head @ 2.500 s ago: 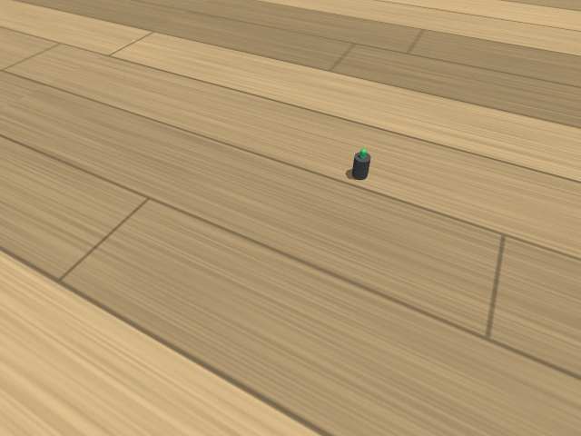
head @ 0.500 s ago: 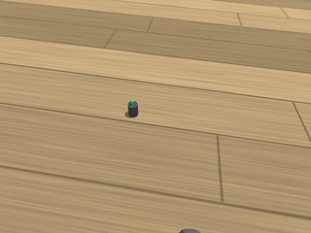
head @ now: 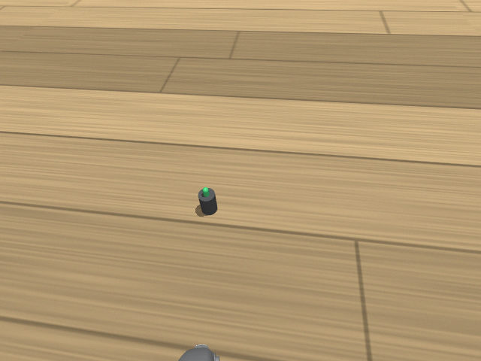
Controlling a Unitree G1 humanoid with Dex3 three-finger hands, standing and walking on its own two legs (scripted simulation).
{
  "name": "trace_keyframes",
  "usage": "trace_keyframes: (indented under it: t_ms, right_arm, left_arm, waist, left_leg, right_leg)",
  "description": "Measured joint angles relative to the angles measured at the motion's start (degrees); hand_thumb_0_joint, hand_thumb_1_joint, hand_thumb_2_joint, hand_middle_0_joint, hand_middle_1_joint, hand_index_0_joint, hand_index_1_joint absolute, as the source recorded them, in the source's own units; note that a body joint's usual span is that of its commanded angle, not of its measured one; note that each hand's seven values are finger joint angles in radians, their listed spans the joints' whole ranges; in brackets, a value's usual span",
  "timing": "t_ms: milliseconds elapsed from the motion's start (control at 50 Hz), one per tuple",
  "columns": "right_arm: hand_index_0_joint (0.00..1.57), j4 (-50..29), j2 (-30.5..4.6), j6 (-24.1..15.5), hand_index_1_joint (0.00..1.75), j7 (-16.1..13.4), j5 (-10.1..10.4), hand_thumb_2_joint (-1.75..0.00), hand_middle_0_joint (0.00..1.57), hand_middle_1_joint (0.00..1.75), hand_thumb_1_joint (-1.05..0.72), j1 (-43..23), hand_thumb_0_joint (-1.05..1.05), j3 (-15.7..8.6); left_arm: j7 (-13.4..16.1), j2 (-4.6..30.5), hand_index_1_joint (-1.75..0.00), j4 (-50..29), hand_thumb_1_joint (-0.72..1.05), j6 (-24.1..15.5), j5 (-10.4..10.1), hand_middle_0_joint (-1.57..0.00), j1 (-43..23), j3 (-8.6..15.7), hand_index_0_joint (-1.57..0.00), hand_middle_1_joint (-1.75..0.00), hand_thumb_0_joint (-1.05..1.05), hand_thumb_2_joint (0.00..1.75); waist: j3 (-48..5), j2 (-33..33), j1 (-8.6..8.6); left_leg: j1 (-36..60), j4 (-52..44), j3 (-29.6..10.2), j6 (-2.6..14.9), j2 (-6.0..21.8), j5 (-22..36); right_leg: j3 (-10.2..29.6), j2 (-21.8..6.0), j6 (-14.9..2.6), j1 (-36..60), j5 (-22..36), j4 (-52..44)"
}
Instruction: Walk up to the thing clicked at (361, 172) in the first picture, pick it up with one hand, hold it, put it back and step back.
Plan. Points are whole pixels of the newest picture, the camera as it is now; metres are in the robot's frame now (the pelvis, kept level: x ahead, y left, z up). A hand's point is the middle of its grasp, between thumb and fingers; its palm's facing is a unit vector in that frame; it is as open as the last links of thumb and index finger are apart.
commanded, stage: walk up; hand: left
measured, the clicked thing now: (207, 198) +0.93 +0.24 -0.69
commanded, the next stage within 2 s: none
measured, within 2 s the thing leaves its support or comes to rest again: neither
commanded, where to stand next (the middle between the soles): +0.58 +0.04 m, yaw -1 degrees
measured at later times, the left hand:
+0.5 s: hand (119, 280) +0.30 +0.29 -0.13, palm faces -0.09 -0.91 -0.40, open 7.4 cm
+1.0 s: hand (121, 241) +0.41 +0.33 -0.16, palm faces -0.02 -0.92 -0.38, open 7.4 cm
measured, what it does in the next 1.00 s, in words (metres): walks ahead: left foot, then right foot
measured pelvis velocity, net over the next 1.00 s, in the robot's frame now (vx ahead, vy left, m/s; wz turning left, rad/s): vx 0.39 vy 0.05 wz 0.01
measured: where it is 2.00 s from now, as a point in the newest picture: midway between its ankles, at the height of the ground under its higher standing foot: (247, 274)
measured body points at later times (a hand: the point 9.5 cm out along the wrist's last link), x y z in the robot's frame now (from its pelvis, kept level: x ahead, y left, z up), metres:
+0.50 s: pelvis +0.21 +0.01 -0.01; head +0.23 +0.00 +0.44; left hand +0.31 +0.34 -0.10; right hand +0.24 -0.31 -0.13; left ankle +0.16 +0.15 -0.73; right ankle +0.32 -0.11 -0.73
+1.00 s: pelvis +0.39 +0.05 -0.02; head +0.40 +0.06 +0.43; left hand +0.41 +0.38 -0.13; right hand +0.48 -0.28 -0.11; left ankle +0.46 +0.16 -0.74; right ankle +0.33 -0.10 -0.70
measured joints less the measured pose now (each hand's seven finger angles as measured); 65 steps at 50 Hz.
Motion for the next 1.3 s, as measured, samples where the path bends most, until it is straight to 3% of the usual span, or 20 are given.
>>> trace_keyframes:
  t_ms: [100,140,200,240,380,460,500,520,560,600,640,760,900,920,960,1020,1060,1200,1300]
  right_arm:
    - [0.21,-0.06,-0.26,-0.89,0.3,0.5,-0.38,-0.9,0.2,0.3,-0.9,-0.32,0.0,-0.87]
    - [0.21,-0.44,-0.09,-1.75,0.3,-0.03,-0.68,-0.9,0.2,0.3,-0.9,-0.88,0.0,-1.29]
    - [0.21,-1.74,0.59,-2.47,0.3,-0.79,0.3,-0.9,0.2,0.3,-0.9,-1.07,0.0,-1.11]
    - [0.21,-2.11,1.47,-2.53,0.3,-1.29,0.7,-0.9,0.2,0.3,-0.9,-0.39,0.0,-0.44]
    - [0.21,-1.87,1.32,-2.06,0.3,-1.42,0.52,-0.9,0.2,0.3,-0.9,2.97,0.0,0.59]
    - [0.21,-1.67,0.31,-1.34,0.3,-1.23,0.6,-0.9,0.2,0.3,-0.9,4.45,0.0,0.43]
    - [0.21,-1.73,-0.09,-0.74,0.3,-1.26,0.77,-0.9,0.2,0.3,-0.9,5.27,0.0,0.37]
    - [0.21,-1.63,-0.37,-0.43,0.3,-1.41,0.87,-0.9,0.2,0.3,-0.9,5.44,0.0,0.31]
    - [0.21,-0.86,-0.37,0.6,0.3,-1.94,0.86,-0.9,0.2,0.3,-0.9,4.63,0.01,0.32]
    - [0.21,-0.12,-0.47,1.32,0.3,-2.18,1.04,-0.9,0.2,0.3,-0.9,3.6,0.01,0.56]
    - [0.2,0.17,-0.67,1.41,0.3,-2.07,1.23,-0.9,0.2,0.3,-0.91,2.62,0.01,0.65]
    - [0.2,-0.32,-0.23,1.1,0.3,-0.5,0.32,-0.9,0.2,0.3,-0.91,0.76,0.0,0.13]
    - [0.2,0.14,-0.28,0.55,0.3,0.49,-0.31,-0.9,0.2,0.3,-0.91,0.29,0.0,-0.75]
    - [0.2,0.05,-0.43,0.17,0.3,0.37,-0.39,-0.9,0.2,0.3,-0.91,0.36,0.0,-0.89]
    - [0.21,-0.4,-0.08,-0.73,0.3,-0.26,-0.61,-0.9,0.2,0.3,-0.91,-0.12,0.0,-1.14]
    - [0.21,-1.91,0.58,-1.45,0.3,-1.03,0.3,-0.9,0.2,0.3,-0.91,0.02,0.0,-0.84]
    - [0.21,-2.46,1.33,-1.65,0.3,-1.55,0.6,-0.9,0.2,0.3,-0.9,0.65,0.0,-0.2]
    - [0.21,-2.56,0.92,-1.11,0.3,-1.87,0.34,-0.9,0.2,0.3,-0.9,2.92,0.0,0.64]
    - [0.21,-1.88,0.36,0.64,0.3,-2.49,0.82,-0.9,0.2,0.3,-0.9,3.72,0.0,1.18]
  left_arm:
    - [-0.06,1.54,-0.3,1.04,0.9,0.67,0.15,-0.21,2.99,0.06,-0.21,-0.3,0.01,0.9]
    - [0.32,2.17,-0.3,1.95,0.9,1.23,0.14,-0.21,3.47,0.21,-0.21,-0.3,0.01,0.9]
    - [1.14,2.2,-0.3,3.86,0.9,2.29,-0.12,-0.21,2.43,-0.23,-0.2,-0.3,0.01,0.9]
    - [1.18,2.67,-0.3,4.17,0.9,2.19,-0.49,-0.21,1.58,-0.26,-0.2,-0.3,0.01,0.9]
    - [-0.5,2.19,-0.3,2.94,0.9,2.18,-0.22,-0.21,-1.31,0.43,-0.2,-0.3,0.01,0.9]
    - [-1.07,1.57,-0.3,2.67,0.9,1.94,0.07,-0.21,-2.52,0.84,-0.2,-0.3,0.01,0.9]
    - [-0.94,1.69,-0.3,2.4,0.9,1.34,0.24,-0.21,-2.55,1.09,-0.2,-0.3,0.01,0.9]
    - [-0.62,1.51,-0.3,2.31,0.9,0.85,0.38,-0.21,-2.77,1.36,-0.2,-0.3,0.01,0.9]
    - [0.1,0.78,-0.3,1.66,0.9,0.06,0.36,-0.21,-3.29,1.46,-0.2,-0.3,0.01,0.9]
    - [0.42,-0.09,-0.3,0.92,0.9,-0.22,-0.08,-0.21,-3.37,0.86,-0.2,-0.3,0.01,0.9]
    - [0.72,-0.93,-0.3,0.33,0.9,-0.35,-0.31,-0.21,-2.85,0.33,-0.2,-0.3,0.01,0.9]
    - [0.75,-0.62,-0.3,-0.16,0.9,-0.24,0.17,-0.21,0.06,0.2,-0.21,-0.3,0.01,0.9]
    - [0.59,1.66,-0.3,0.51,0.9,0.64,0.32,-0.21,3.18,0.61,-0.21,-0.3,0.01,0.9]
    - [0.66,1.98,-0.3,0.69,0.9,0.88,0.34,-0.21,3.65,0.57,-0.21,-0.3,0.01,0.9]
    - [1.06,2.45,-0.3,1.63,0.9,1.63,0.16,-0.21,3.74,0.64,-0.21,-0.3,0.01,0.9]
    - [1.72,2.18,-0.3,3.32,0.9,2.66,-0.12,-0.21,2.56,-0.02,-0.2,-0.3,0.01,0.9]
    - [1.73,2.33,-0.3,3.48,0.9,2.49,-0.44,-0.21,1.73,-0.13,-0.2,-0.3,0.01,0.9]
    - [0.32,1.14,-0.3,2.61,0.9,2.29,-0.04,-0.21,-0.69,0.13,-0.2,-0.3,0.01,0.9]
    - [1.26,0.96,-0.3,2.27,0.9,1.05,0.36,-0.21,-2.0,0.36,-0.2,-0.3,0.01,0.9]
  waist:
    - [-0.93,-1.94,0.83]
    - [-0.64,-4.23,0.6]
    - [0.03,-4.91,-0.58]
    - [0.36,-5.96,-1.01]
    - [0.8,-5.62,-2.08]
    - [0.7,-3.84,-2.9]
    - [0.27,-3.01,-3.01]
    - [0.32,-1.97,-2.86]
    - [0.81,-0.48,-2.39]
    - [1.04,0.24,-1.65]
    - [1.02,1.13,-0.99]
    - [0.4,1.08,0.07]
    - [-0.59,-1.2,0.96]
    - [-0.86,-1.68,0.78]
    - [-0.39,-4.03,0.43]
    - [0.17,-4.51,-0.86]
    - [0.59,-5.52,-1.29]
    - [1.31,-5.11,-2.44]
    - [1.24,-3.06,-2.92]
  left_leg:
    - [4.15,-11.11,1.93,0.53,-1.27,4.28]
    - [5.05,-9.21,3.51,0.68,-3.04,5.54]
    - [7.09,-7.68,4.22,1.19,-3.18,1.93]
    - [10.18,-10.42,4.76,1.13,-3.54,1.8]
    - [18.35,-17.13,5.58,1.05,-4.37,0.36]
    - [20.94,-16.11,5.48,-0.11,-3.94,-3.17]
    - [21.22,-12.55,5.25,-0.87,-3.23,-6.73]
    - [20.45,-8.76,4.78,-0.34,-2.21,-8.84]
    - [16.17,3.45,1.53,1.03,-2.6,-11.62]
    - [11.3,13.08,-0.62,1.66,-4.42,-11.36]
    - [7.22,16.0,-1.4,1.78,-4.71,-8.83]
    - [0.66,5.11,-1.17,0.11,-1.97,-2.43]
    - [4.51,-10.08,1.03,0.2,-1.39,3.19]
    - [5.79,-11.38,1.38,0.39,-2.0,4.22]
    - [6.38,-9.13,2.86,0.5,-3.66,4.59]
    - [8.17,-8.23,3.2,1.18,-3.69,1.83]
    - [10.71,-10.53,3.7,1.15,-4.04,1.84]
    - [16.84,-14.76,4.95,1.2,-4.58,0.08]
    - [16.5,-8.11,4.31,-0.4,-3.26,-5.95]
  right_leg:
    - [0.15,-1.29,1.66,2.75,-6.81,4.03]
    - [1.65,-3.36,0.56,0.64,-9.67,12.54]
    - [4.69,-1.24,-0.89,-7.14,-10.02,30.44]
    - [4.81,-1.23,-1.15,-11.42,-7.36,34.28]
    - [1.93,-5.04,0.8,-17.71,-1.06,19.71]
    - [1.05,-4.87,0.51,-15.53,3.77,9.35]
    - [0.18,-3.72,0.02,-12.42,5.53,4.8]
    - [-0.27,-2.79,-0.06,-11.66,7.7,4.77]
    - [-1.05,-2.02,-0.1,-11.52,4.92,8.12]
    - [-1.28,-2.14,-0.49,-9.9,3.25,8.02]
    - [-1.58,-2.04,-0.41,-7.46,3.23,5.6]
    - [-2.4,-1.83,-0.4,-2.0,2.43,0.31]
    - [-3.09,-2.96,1.54,1.52,-4.1,3.18]
    - [-3.02,-3.52,1.88,1.43,-5.93,5.14]
    - [-0.59,-5.14,0.69,-1.03,-8.8,13.78]
    - [2.81,-2.24,-0.54,-8.11,-10.66,29.78]
    - [3.35,-2.02,-0.79,-11.77,-8.67,32.5]
    - [1.63,-4.69,0.77,-16.59,-2.28,18.59]
    - [0.79,-2.78,0.49,-11.81,6.38,5.97]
